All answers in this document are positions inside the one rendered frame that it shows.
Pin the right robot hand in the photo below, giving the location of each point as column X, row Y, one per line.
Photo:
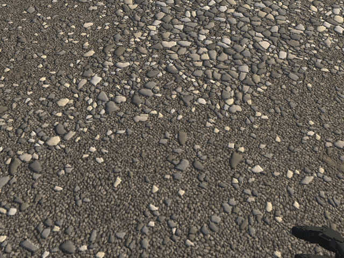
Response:
column 326, row 237

